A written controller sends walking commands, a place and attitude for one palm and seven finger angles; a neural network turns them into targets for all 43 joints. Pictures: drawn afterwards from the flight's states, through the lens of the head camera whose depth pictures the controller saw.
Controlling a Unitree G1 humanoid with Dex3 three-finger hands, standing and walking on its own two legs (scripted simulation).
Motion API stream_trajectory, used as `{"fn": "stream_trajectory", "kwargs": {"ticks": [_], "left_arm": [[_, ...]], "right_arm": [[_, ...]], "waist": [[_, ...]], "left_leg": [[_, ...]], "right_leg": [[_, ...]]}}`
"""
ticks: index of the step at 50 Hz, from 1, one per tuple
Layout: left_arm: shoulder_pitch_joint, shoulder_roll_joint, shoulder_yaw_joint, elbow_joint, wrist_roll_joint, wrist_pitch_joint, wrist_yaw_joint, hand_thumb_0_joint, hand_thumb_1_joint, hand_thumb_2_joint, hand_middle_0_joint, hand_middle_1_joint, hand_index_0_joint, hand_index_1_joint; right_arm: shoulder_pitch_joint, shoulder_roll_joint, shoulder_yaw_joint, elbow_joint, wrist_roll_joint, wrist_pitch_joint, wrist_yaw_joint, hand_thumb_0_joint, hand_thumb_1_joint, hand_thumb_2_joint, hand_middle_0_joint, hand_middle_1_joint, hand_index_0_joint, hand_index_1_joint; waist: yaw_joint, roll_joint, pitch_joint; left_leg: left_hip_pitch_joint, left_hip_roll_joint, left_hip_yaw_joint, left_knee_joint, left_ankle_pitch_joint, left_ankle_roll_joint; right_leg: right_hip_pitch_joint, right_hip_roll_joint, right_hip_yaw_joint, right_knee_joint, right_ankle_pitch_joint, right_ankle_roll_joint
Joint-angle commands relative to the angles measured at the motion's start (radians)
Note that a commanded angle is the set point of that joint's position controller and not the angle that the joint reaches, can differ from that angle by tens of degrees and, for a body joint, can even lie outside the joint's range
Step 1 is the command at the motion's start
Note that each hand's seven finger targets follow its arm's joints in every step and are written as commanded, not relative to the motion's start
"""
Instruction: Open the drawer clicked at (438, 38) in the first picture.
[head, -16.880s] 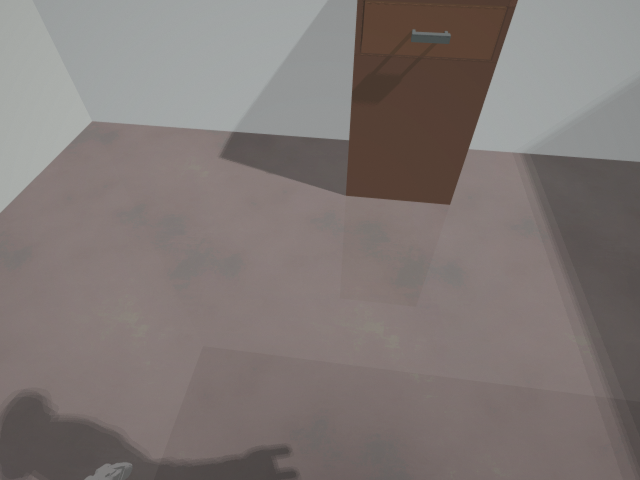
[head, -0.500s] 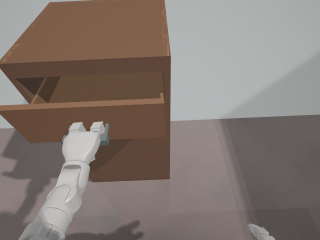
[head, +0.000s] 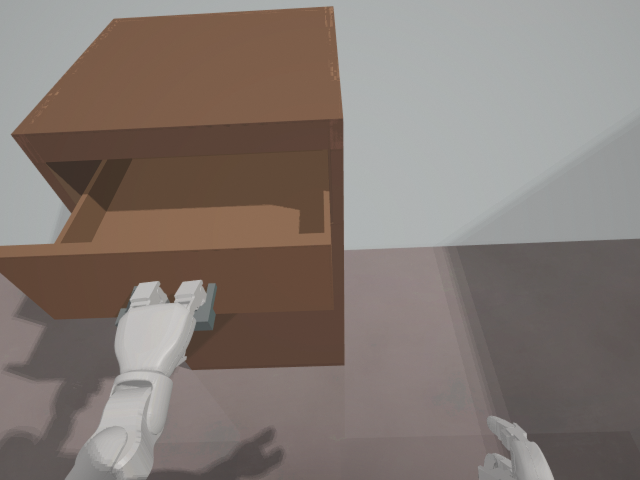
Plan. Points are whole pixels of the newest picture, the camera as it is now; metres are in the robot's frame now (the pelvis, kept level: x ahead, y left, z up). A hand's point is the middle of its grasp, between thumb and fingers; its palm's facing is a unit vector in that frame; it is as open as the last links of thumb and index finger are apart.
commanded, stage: pull the drawer open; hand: left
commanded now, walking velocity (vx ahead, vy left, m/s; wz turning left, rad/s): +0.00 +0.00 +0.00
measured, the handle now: (170, 305) +0.34 +0.23 +0.02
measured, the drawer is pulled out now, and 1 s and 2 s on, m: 0.19 0.30 0.30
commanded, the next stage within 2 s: open the thumb to release the handle in 1.36 s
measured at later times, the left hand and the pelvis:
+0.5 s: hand (164, 392) +0.23 +0.21 +0.00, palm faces +0.01 -0.09 -1.00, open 5.7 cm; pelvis -0.01 -0.01 +0.00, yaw +0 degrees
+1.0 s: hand (152, 441) +0.17 +0.21 +0.00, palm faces +0.02 -0.10 -0.99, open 5.8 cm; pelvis -0.01 -0.01 -0.01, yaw +0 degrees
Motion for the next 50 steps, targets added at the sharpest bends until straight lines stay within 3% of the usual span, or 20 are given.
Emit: {"fn": "stream_trajectory", "kwargs": {"ticks": [1,5,7,10,15,17,18,21,27,28,32,35,36,37,38,41,42,45,47,50], "left_arm": [[-0.062,0.153,0.128,-0.216,-0.028,0.008,0.041,0.0,0.9,0.9,-0.4,-1.35,-0.4,-1.35],[-0.042,0.165,0.138,-0.24,-0.023,0.005,0.045,0.0,0.9,0.9,-0.4,-1.35,-0.4,-1.35],[-0.008,0.194,0.169,-0.27,-0.02,-0.001,0.049,0.0,0.9,0.9,-0.4,-1.35,-0.4,-1.35],[0.038,0.177,0.161,-0.279,-0.025,0.001,0.052,0.0,0.9,0.9,-0.4,-1.35,-0.4,-1.35],[0.11,0.184,0.174,-0.316,-0.029,-0.003,0.057,0.0,0.9,0.9,-0.4,-1.35,-0.4,-1.35],[0.121,0.217,0.21,-0.327,-0.027,-0.007,0.06,0.0,0.9,0.9,-0.4,-1.35,-0.4,-1.35],[0.15,0.184,0.183,-0.321,-0.033,-0.005,0.06,0.0,0.9,0.9,-0.4,-1.35,-0.4,-1.35],[0.162,0.195,0.196,-0.346,-0.03,-0.007,0.065,0.0,0.9,0.9,-0.4,-1.35,-0.4,-1.35],[0.222,0.184,0.188,-0.408,-0.025,-0.016,0.076,0.0,0.9,0.9,-0.4,-1.35,-0.4,-1.35],[0.284,0.152,0.161,-0.408,-0.035,-0.012,0.075,0.0,0.9,0.9,-0.4,-1.35,-0.4,-1.35],[0.298,0.196,0.205,-0.444,-0.033,-0.022,0.078,0.0,0.9,0.9,-0.4,-1.35,-0.4,-1.35],[0.381,0.163,0.173,-0.471,-0.031,-0.029,0.081,0.0,0.9,0.9,-0.4,-1.35,-0.4,-1.35],[0.378,0.175,0.189,-0.484,-0.034,-0.031,0.084,0.0,0.9,0.9,-0.4,-1.35,-0.4,-1.35],[0.4,0.191,0.208,-0.493,-0.027,-0.037,0.089,0.0,0.9,0.9,-0.4,-1.35,-0.4,-1.35],[0.437,0.162,0.177,-0.506,-0.03,-0.038,0.091,0.0,0.9,0.9,-0.4,-1.35,-0.4,-1.35],[0.458,0.177,0.196,-0.538,-0.034,-0.045,0.097,0.0,0.9,0.9,-0.4,-1.35,-0.4,-1.35],[0.465,0.182,0.199,-0.552,-0.028,-0.05,0.101,0.0,0.9,0.9,-0.4,-1.35,-0.4,-1.35],[0.529,0.161,0.183,-0.561,-0.028,-0.058,0.108,0.0,0.9,0.9,-0.4,-1.35,-0.4,-1.35],[0.524,0.186,0.206,-0.593,-0.028,-0.067,0.116,0.0,0.9,0.9,-0.4,-1.35,-0.4,-1.35],[0.623,0.162,0.188,-0.587,-0.033,-0.066,0.111,0.0,0.9,0.9,-0.4,-1.35,-0.4,-1.35]], "right_arm": [[-0.103,-0.105,-0.037,-0.152,-0.002,-0.052,-0.007,0.0,-0.9,-0.9,0.2,0.3,0.2,0.3],[-0.114,-0.099,-0.035,-0.153,-0.005,-0.057,-0.012,0.0,-0.9,-0.9,0.2,0.3,0.2,0.3],[-0.131,-0.097,-0.029,-0.156,-0.007,-0.058,-0.012,0.0,-0.9,-0.9,0.2,0.3,0.2,0.3],[-0.128,-0.095,-0.031,-0.158,-0.007,-0.061,-0.012,0.0,-0.9,-0.9,0.2,0.3,0.2,0.3],[-0.148,-0.091,-0.026,-0.168,-0.007,-0.064,-0.011,0.0,-0.9,-0.9,0.2,0.3,0.2,0.3],[-0.167,-0.091,-0.018,-0.168,-0.009,-0.061,-0.014,0.0,-0.9,-0.9,0.2,0.3,0.2,0.3],[-0.152,-0.089,-0.025,-0.17,-0.009,-0.066,-0.014,0.0,-0.9,-0.9,0.2,0.3,0.2,0.3],[-0.157,-0.09,-0.021,-0.174,-0.009,-0.064,-0.01,0.0,-0.9,-0.9,0.2,0.3,0.2,0.3],[-0.173,-0.087,-0.019,-0.185,-0.016,-0.064,0.0,0.0,-0.9,-0.9,0.2,0.3,0.2,0.3],[-0.157,-0.085,-0.024,-0.195,-0.014,-0.069,0.003,0.0,-0.9,-0.9,0.2,0.3,0.2,0.3],[-0.173,-0.089,-0.016,-0.196,-0.019,-0.064,0.007,0.0,-0.9,-0.9,0.2,0.3,0.2,0.3],[-0.16,-0.086,-0.018,-0.212,-0.02,-0.064,0.018,0.0,-0.9,-0.9,0.2,0.3,0.2,0.3],[-0.161,-0.09,-0.019,-0.211,-0.021,-0.063,0.019,0.0,-0.9,-0.9,0.2,0.3,0.2,0.3],[-0.173,-0.088,-0.015,-0.215,-0.025,-0.06,0.023,0.0,-0.9,-0.9,0.2,0.3,0.2,0.3],[-0.161,-0.086,-0.019,-0.222,-0.023,-0.062,0.026,0.0,-0.9,-0.9,0.2,0.3,0.2,0.3],[-0.164,-0.091,-0.018,-0.229,-0.026,-0.058,0.034,0.0,-0.9,-0.9,0.2,0.3,0.2,0.3],[-0.172,-0.088,-0.013,-0.23,-0.032,-0.056,0.037,0.0,-0.9,-0.9,0.2,0.3,0.2,0.3],[-0.162,-0.086,-0.018,-0.241,-0.031,-0.055,0.045,0.0,-0.9,-0.9,0.2,0.3,0.2,0.3],[-0.171,-0.088,-0.013,-0.243,-0.037,-0.05,0.049,0.0,-0.9,-0.9,0.2,0.3,0.2,0.3],[-0.166,-0.085,-0.014,-0.256,-0.032,-0.05,0.056,0.0,-0.9,-0.9,0.2,0.3,0.2,0.3]], "waist": [[0.022,-0.076,-0.203],[0.025,-0.08,-0.188],[0.043,-0.082,-0.223],[0.035,-0.08,-0.186],[0.042,-0.074,-0.164],[0.057,-0.085,-0.18],[0.046,-0.081,-0.155],[0.05,-0.052,-0.161],[0.059,-0.066,-0.184],[0.055,-0.071,-0.158],[0.062,-0.081,-0.176],[0.06,-0.063,-0.147],[0.057,-0.06,-0.153],[0.073,-0.062,-0.164],[0.064,-0.049,-0.145],[0.062,-0.052,-0.145],[0.074,-0.042,-0.167],[0.065,-0.066,-0.129],[0.072,-0.06,-0.163],[0.081,-0.055,-0.135]], "left_leg": [[0.231,-0.016,0.046,-0.069,0.318,0.037],[0.223,-0.02,0.048,-0.066,0.282,0.037],[0.23,-0.022,0.05,-0.065,0.297,0.035],[0.22,-0.023,0.05,-0.062,0.282,0.035],[0.211,-0.026,0.048,-0.063,0.26,0.035],[0.202,-0.03,0.047,-0.063,0.25,0.032],[0.192,-0.03,0.05,-0.062,0.24,0.035],[0.201,-0.028,0.046,-0.06,0.246,0.032],[0.212,-0.025,0.043,-0.052,0.246,0.031],[0.201,-0.025,0.044,-0.049,0.239,0.034],[0.193,-0.028,0.044,-0.038,0.236,0.033],[0.188,-0.027,0.04,-0.03,0.246,0.033],[0.186,-0.025,0.04,-0.029,0.244,0.032],[0.192,-0.027,0.039,-0.025,0.246,0.031],[0.185,-0.026,0.04,-0.021,0.245,0.034],[0.182,-0.024,0.034,-0.014,0.243,0.033],[0.192,-0.026,0.037,-0.009,0.248,0.033],[0.17,-0.024,0.034,0.003,0.234,0.035],[0.181,-0.026,0.032,0.013,0.239,0.035],[0.157,-0.025,0.034,0.013,0.238,0.035]], "right_leg": [[0.043,-0.004,-0.047,-0.131,0.491,-0.018],[0.031,-0.006,-0.04,-0.133,0.461,-0.014],[0.053,-0.008,-0.031,-0.127,0.485,-0.014],[0.04,-0.007,-0.03,-0.129,0.481,-0.014],[0.035,-0.007,-0.02,-0.132,0.465,-0.015],[0.045,-0.01,-0.004,-0.131,0.463,-0.014],[0.045,-0.013,-0.01,-0.134,0.471,-0.011],[0.035,-0.01,-0.014,-0.128,0.45,-0.018],[0.019,-0.009,-0.019,-0.113,0.43,-0.017],[0.02,-0.009,-0.026,-0.114,0.436,-0.016],[0.018,-0.013,-0.01,-0.108,0.448,-0.014],[0.003,-0.009,-0.021,-0.093,0.449,-0.018],[0.006,-0.01,-0.021,-0.092,0.451,-0.02],[-0.004,-0.007,-0.015,-0.087,0.436,-0.021],[-0.007,-0.008,-0.02,-0.083,0.443,-0.022],[-0.019,-0.007,-0.022,-0.076,0.432,-0.025],[-0.022,-0.009,-0.018,-0.071,0.431,-0.024],[-0.044,-0.007,-0.023,-0.063,0.422,-0.023],[-0.051,-0.01,-0.016,-0.055,0.422,-0.025],[-0.042,-0.009,-0.019,-0.048,0.43,-0.025]]}}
